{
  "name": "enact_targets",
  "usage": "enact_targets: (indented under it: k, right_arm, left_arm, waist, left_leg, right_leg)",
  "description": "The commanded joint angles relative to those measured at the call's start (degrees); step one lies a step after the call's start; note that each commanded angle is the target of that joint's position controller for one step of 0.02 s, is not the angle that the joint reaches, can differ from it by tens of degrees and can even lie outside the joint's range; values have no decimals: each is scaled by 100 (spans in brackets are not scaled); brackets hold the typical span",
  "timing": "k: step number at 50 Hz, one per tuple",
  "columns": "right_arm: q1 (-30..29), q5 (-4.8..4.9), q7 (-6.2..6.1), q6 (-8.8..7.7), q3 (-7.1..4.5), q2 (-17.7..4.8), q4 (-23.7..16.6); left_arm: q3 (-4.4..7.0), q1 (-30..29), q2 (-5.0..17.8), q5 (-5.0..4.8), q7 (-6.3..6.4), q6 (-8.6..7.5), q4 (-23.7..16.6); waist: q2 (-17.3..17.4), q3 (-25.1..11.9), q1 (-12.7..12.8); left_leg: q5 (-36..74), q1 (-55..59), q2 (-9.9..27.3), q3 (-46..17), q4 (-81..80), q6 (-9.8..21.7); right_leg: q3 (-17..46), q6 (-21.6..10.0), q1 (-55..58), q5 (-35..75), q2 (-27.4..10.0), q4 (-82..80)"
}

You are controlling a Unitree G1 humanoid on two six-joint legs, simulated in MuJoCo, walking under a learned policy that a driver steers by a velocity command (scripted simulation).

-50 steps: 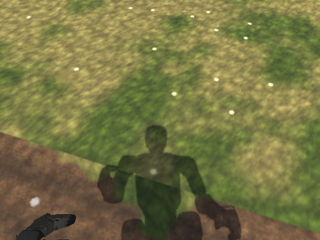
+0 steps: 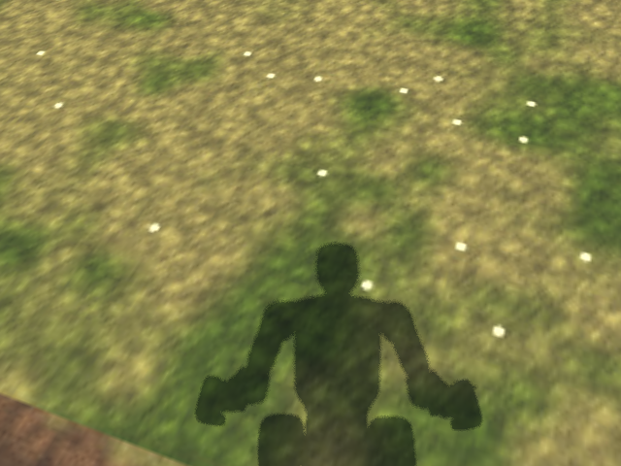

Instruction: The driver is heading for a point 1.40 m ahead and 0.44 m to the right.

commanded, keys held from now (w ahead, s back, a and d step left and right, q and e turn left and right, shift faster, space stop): w+e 0.96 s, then w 0.04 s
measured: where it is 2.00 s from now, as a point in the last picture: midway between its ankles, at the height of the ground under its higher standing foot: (489, 253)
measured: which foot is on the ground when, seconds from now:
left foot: up 0.00-0.34, down 0.36-0.90, up 0.92-1.00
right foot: down 0.00-0.38, up 0.40-0.86, down 0.88-1.00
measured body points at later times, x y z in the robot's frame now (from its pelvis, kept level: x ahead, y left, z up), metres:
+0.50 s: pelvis +0.28 +0.02 +0.00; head +0.31 +0.01 +0.45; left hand +0.43 +0.27 -0.12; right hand +0.38 -0.29 -0.09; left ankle +0.36 +0.10 -0.74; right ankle +0.15 -0.08 -0.65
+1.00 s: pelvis +0.51 -0.14 -0.01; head +0.55 -0.17 +0.44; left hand +0.80 -0.01 -0.09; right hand +0.43 -0.43 -0.13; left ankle +0.50 +0.06 -0.64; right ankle +0.53 -0.24 -0.74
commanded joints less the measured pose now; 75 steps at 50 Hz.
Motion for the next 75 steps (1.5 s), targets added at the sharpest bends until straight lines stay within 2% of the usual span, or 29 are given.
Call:
enact_targets:
  k: [1, 9, 13, 17, 18, 19, 20, 21, 22, 25, 30, 39, 42, 44, 45, 46, 47, 48, 49, 51, 59, 65, 68, 70, 71, 72, 73, 74, 75]
  right_arm:
    - [-485, -105, -7, -192, -173, -637, -644]
    - [-1672, -36, 62, -118, -10, -158, -951]
    - [-2049, 28, 164, -199, -51, -324, -1055]
    - [-1090, 11, 114, -265, -226, -664, -817]
    - [-296, -63, 68, -277, -306, -853, -702]
    - [496, -163, 18, -237, -419, -1300, -618]
    - [621, -70, 77, -178, -373, -1127, -495]
    - [296, -3, 60, -138, -253, -654, -582]
    - [33, -13, 30, -87, -197, -465, -603]
    - [-389, -106, 26, -93, -120, -280, -436]
    - [-368, -48, 22, -184, -226, -538, -158]
    - [139, 97, -13, 56, -315, -989, 228]
    - [109, 181, -61, 176, -389, -1244, 237]
    - [55, 180, -108, 223, -322, -1118, 186]
    - [345, -96, -85, 172, -108, -460, -15]
    - [404, -86, -15, -25, 27, -303, -288]
    - [-260, 134, 60, -164, -117, -870, -372]
    - [-519, 217, 87, -247, -88, -843, -482]
    - [-468, 114, 44, -265, -66, -743, -372]
    - [-258, -9, 40, -154, -108, -780, -238]
    - [-1068, 16, 104, 3, 93, -264, -308]
    - [-1618, 121, 286, -16, 83, -378, -561]
    - [-1261, 89, 354, 0, 19, -503, -560]
    - [-7, 49, 294, 39, -210, -868, -240]
    - [752, 66, 243, 73, -356, -1370, -182]
    - [961, 119, 281, 56, -378, -1558, -139]
    - [1044, 159, 275, 52, -246, -1026, -174]
    - [699, 113, 239, 55, -210, -901, -251]
    - [426, 71, 214, 66, -199, -875, -333]
  left_arm:
    - [177, 325, 751, 61, 68, -37, -376]
    - [295, 823, 939, -47, 317, -3, -223]
    - [326, 1116, 923, -101, 367, 69, -109]
    - [357, 889, 858, -54, 368, 154, -198]
    - [275, 774, 656, 2, 327, 156, -320]
    - [147, 1285, 224, 15, 319, 128, -453]
    - [77, 1717, 236, -98, 311, 83, -517]
    - [214, 1388, 788, -174, 304, 88, -425]
    - [256, 831, 936, -138, 298, 112, -519]
    - [274, 522, 657, -64, 243, 178, -652]
    - [195, 164, 334, -29, 202, 259, -876]
    - [104, -1211, 234, -57, -106, 140, -1369]
    - [255, -836, 525, -11, -129, 199, -1421]
    - [581, 864, 1072, -35, -22, 271, -999]
    - [703, 1320, 1642, -84, 103, 312, -893]
    - [657, 1145, 1808, -66, 49, 190, -1146]
    - [512, 1090, 1260, -31, 0, 99, -1121]
    - [447, 896, 1081, -14, 2, 38, -1070]
    - [387, 495, 903, -12, 16, 18, -1074]
    - [267, 47, 621, 98, 62, -2, -1174]
    - [263, 366, 804, 79, 206, -97, -682]
    - [319, 742, 918, 51, 183, -88, -221]
    - [366, 591, 1016, 48, 243, -1, -164]
    - [330, 468, 967, 89, 318, 92, -244]
    - [225, 778, 758, 225, 377, 68, -402]
    - [41, 1336, 181, 252, 279, -67, -486]
    - [100, 834, 644, 66, 197, -218, -478]
    - [146, 243, 839, -97, 146, -320, -679]
    - [124, -94, 803, -29, 165, -388, -761]
  waist:
    - [-595, -220, 124]
    - [-646, 59, 368]
    - [-626, 124, 432]
    - [-792, -295, -115]
    - [-626, -1038, -515]
    - [482, -2052, -527]
    - [1895, -2447, -330]
    - [1079, -1554, -404]
    - [530, -855, -440]
    - [476, -68, -84]
    - [296, 119, -41]
    - [151, 420, -491]
    - [412, 24, -100]
    - [193, -864, 833]
    - [-1079, -1331, 661]
    - [-1584, -2315, 397]
    - [-794, -1928, 733]
    - [-665, -1153, 601]
    - [-145, -745, 298]
    - [-335, -459, -35]
    - [-475, 30, 274]
    - [-424, 406, 471]
    - [-520, 153, 208]
    - [-392, -715, -426]
    - [377, -1410, -566]
    - [1642, -1986, -224]
    - [1027, -1959, -576]
    - [674, -1178, -609]
    - [102, -744, -517]
  left_leg:
    - [721, -1825, 374, -338, -179, 19]
    - [2641, -1010, -162, -137, -2799, -338]
    - [2742, -722, -247, -365, -3451, -196]
    - [2070, 668, -299, -212, -3787, 200]
    - [2024, 2103, 171, -546, -3613, 493]
    - [1375, 4305, 1473, -2337, -3544, 1156]
    - [176, 4907, 2252, -4384, -4216, 1631]
    - [-565, 4161, 2094, -3959, -4450, 1417]
    - [-244, 3345, 1851, -3041, -4533, 1201]
    - [1143, 1794, 1292, -1576, -5016, 1048]
    - [2110, 1647, 1317, -526, -5451, 1233]
    - [3114, 2607, 1340, 763, -5162, 868]
    - [5604, 2948, 1379, 1070, -4056, 690]
    - [5650, 1941, 1066, 1334, -1732, 379]
    - [1642, -169, 492, 1335, 275, 77]
    - [-1317, -1699, -500, 60, 1704, -89]
    - [-848, -2303, -118, -526, 1827, -5]
    - [-341, -2382, 98, -423, 1437, 98]
    - [59, -2048, 366, -388, 905, 82]
    - [474, -1316, 596, -358, 348, -25]
    - [2799, -976, 442, -19, -2185, -299]
    - [2557, -1444, 280, -109, -2984, 156]
    - [1761, -1004, 5, 83, -3074, 442]
    - [1843, 857, -465, 408, -3175, 716]
    - [2177, 2623, 503, -1071, -3020, 1191]
    - [647, 4290, 1568, -4087, -3910, 2151]
    - [-292, 4461, 1568, -4511, -4471, 1977]
    - [-105, 3824, 1450, -3800, -4570, 1771]
    - [466, 3109, 1254, -3282, -4608, 1669]
  right_leg:
    - [2264, -1047, 1671, 510, -1390, -1761]
    - [1414, -772, 924, 1508, -827, -1789]
    - [1938, -685, 1327, 1209, -1061, -1460]
    - [2113, -421, 1534, 2439, -949, -414]
    - [1910, -254, 1053, 2285, -625, 737]
    - [1288, 114, -591, 519, 95, 2712]
    - [1064, 265, -1872, -2094, 260, 3987]
    - [1149, 304, -2321, -1722, -150, 4451]
    - [884, 334, -2326, -1237, -362, 4437]
    - [709, 366, -1780, -581, -816, 3832]
    - [591, 498, -2074, 160, -979, 2999]
    - [-137, 202, -1829, 1173, -708, 702]
    - [-568, -143, -975, 270, -213, 543]
    - [-502, -565, 1530, 619, 149, 46]
    - [1675, -1151, 3416, 626, -1180, -6]
    - [4833, -2185, 4422, -518, -2210, -1044]
    - [4300, -1816, 4198, -711, -2057, -1348]
    - [3462, -1583, 3423, -396, -1831, -1377]
    - [2789, -1355, 2575, 227, -1586, -1380]
    - [2090, -1233, 1546, 1388, -1315, -1581]
    - [660, -888, 889, 1583, -937, -2049]
    - [554, -744, 2040, 1413, -1549, -1962]
    - [283, -512, 2503, 3087, -1622, -1318]
    - [-216, -197, 2155, 4669, -1196, 476]
    - [-447, 102, 739, 3063, -863, 2325]
    - [-33, 478, -1474, -1603, 296, 4048]
    - [735, 376, -2119, -1819, 68, 4535]
    - [687, 295, -2455, -1309, -178, 4459]
    - [599, 260, -2369, -934, -380, 4135]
